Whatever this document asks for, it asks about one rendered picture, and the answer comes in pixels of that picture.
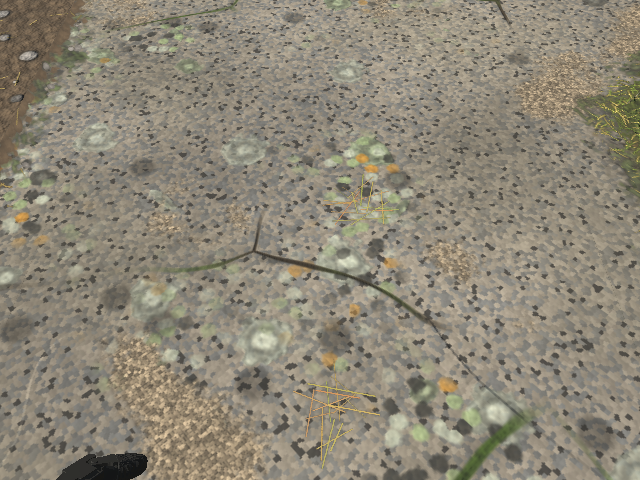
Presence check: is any robot left hand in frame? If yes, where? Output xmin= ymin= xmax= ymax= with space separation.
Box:
xmin=56 ymin=453 xmax=148 ymax=480

